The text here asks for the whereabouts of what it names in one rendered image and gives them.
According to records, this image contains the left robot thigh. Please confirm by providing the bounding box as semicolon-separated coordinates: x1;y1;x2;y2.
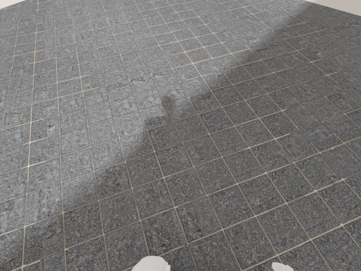
131;256;170;271

